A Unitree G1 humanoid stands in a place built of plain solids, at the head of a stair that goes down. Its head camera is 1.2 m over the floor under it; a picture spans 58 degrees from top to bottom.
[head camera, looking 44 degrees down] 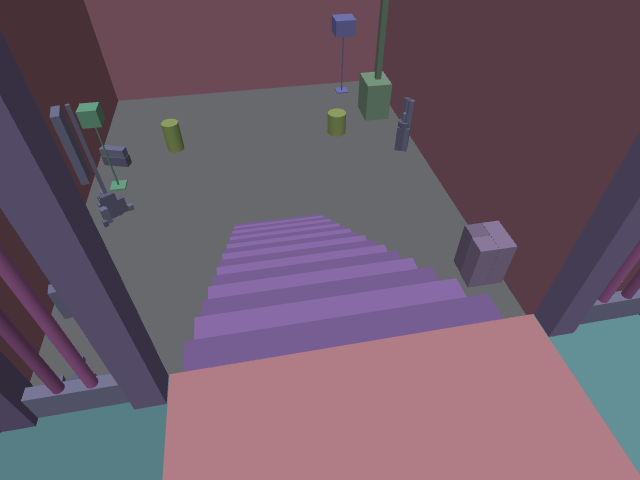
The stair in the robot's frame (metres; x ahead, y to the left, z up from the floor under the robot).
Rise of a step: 0.17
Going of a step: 0.23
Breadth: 1.20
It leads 11 degrees to the left of straight ahead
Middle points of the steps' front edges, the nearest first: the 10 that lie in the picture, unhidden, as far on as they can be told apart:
0.77 -0.13 0.00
0.99 -0.09 -0.16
1.22 -0.05 -0.33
1.44 -0.01 -0.50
1.67 0.04 -0.66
1.89 0.08 -0.83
2.12 0.12 -0.99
2.34 0.16 -1.16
2.57 0.21 -1.33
2.79 0.25 -1.49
